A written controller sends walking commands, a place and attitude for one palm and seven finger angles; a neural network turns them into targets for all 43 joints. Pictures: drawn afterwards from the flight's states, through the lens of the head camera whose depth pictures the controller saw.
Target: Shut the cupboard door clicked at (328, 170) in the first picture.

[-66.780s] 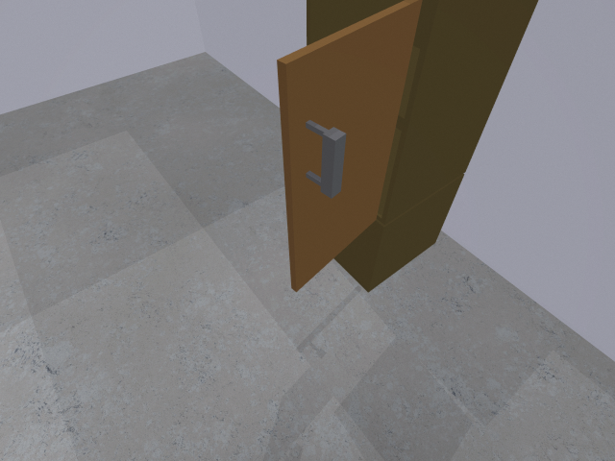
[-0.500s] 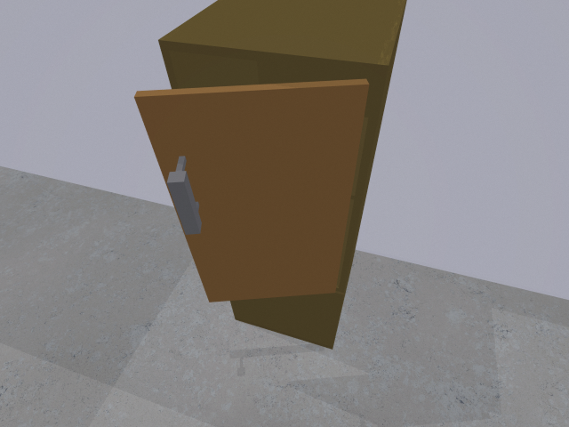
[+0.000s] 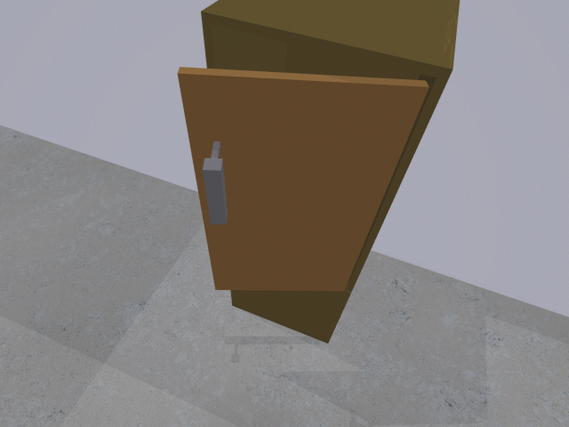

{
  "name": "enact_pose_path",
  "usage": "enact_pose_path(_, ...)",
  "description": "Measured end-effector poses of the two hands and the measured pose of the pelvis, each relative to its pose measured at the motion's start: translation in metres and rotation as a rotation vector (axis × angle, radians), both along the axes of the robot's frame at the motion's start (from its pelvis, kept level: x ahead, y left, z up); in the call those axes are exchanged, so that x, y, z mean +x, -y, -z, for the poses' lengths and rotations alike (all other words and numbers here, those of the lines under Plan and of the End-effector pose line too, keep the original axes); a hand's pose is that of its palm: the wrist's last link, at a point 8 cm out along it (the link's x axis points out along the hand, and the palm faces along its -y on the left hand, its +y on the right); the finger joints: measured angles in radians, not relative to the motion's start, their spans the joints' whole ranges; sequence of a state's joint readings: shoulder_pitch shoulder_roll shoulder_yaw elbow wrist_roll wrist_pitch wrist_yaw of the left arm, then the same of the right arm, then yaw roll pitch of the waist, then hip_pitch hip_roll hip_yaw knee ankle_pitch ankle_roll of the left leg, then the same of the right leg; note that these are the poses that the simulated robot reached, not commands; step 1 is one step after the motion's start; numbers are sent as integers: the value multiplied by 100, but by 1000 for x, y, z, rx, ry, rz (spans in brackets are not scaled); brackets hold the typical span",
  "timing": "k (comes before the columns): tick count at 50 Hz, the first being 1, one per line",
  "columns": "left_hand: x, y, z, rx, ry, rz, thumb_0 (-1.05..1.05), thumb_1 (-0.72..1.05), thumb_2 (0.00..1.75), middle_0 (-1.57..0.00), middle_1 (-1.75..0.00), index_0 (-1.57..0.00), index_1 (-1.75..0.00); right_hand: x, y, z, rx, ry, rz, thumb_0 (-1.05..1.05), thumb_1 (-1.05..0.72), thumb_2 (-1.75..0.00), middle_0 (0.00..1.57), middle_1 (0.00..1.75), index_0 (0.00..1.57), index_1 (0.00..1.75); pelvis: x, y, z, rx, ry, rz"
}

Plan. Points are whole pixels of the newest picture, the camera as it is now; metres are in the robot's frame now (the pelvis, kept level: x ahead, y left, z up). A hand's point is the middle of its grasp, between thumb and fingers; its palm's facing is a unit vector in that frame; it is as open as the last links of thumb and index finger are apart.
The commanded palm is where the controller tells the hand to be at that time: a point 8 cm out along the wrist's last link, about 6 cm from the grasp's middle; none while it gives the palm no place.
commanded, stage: come to a stop and stand still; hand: left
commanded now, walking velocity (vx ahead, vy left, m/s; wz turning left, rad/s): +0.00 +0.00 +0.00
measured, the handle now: (217, 183) +0.45 +0.15 +0.07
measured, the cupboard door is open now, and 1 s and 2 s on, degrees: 22 22 22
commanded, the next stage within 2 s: look again from close up in 0.10 s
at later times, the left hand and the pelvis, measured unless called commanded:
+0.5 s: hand out of the picture -0.01 +0.18 -0.18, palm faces +0.01 -0.97 -0.24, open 7.4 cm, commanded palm none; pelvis -0.03 -0.01 -0.01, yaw +1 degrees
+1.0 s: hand out of the picture -0.07 +0.14 -0.19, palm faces +0.05 -0.99 -0.13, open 7.4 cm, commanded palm none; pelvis -0.03 -0.02 -0.01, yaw +2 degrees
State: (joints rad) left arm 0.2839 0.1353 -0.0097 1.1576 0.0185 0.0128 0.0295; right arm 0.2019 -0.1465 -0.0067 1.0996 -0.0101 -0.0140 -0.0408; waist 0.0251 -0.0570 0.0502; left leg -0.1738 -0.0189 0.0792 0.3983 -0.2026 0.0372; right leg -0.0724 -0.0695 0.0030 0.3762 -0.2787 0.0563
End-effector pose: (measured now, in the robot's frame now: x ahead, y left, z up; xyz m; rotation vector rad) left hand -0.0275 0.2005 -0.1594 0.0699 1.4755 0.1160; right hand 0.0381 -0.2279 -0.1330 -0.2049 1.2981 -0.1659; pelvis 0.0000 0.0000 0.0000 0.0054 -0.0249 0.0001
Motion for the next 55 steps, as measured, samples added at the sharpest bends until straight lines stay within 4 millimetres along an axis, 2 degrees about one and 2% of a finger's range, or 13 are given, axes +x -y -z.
enact_pose_path(11,16,-12,-5,46,36,35,0,91,90,-20,-30,-20,-30,-36,-3,5,26,-79,36,0,-92,-90,20,30,20,30,0,1,-1,0,-3,2)
enact_pose_path(20,16,-26,-13,129,136,43,0,91,90,-20,-30,-20,-30,-52,-1,23,66,-40,14,1,-92,-90,20,30,20,30,-19,4,8,-12,17,-18)
enact_pose_path(30,-4,-14,-12,108,153,57,0,91,90,-20,-30,-20,-30,-56,14,18,64,15,14,1,-91,-90,20,30,20,30,-37,14,9,-2,12,-7)
enact_pose_path(40,-31,9,-1,35,95,35,1,91,90,-20,-30,-20,-30,-70,20,9,35,-27,15,0,-91,-90,20,30,20,30,-40,20,6,-10,6,-7)
enact_pose_path(48,-43,15,6,8,52,-1,0,91,90,-20,-30,-20,-30,-72,17,10,31,-75,11,0,-90,-90,20,30,20,30,-30,21,9,-16,-3,-32)
enact_pose_path(55,-47,16,6,22,6,-42,0,91,90,-20,-30,-20,-30,-55,16,14,44,-96,0,0,-90,-90,20,30,20,30,-12,27,12,-12,-26,-55)
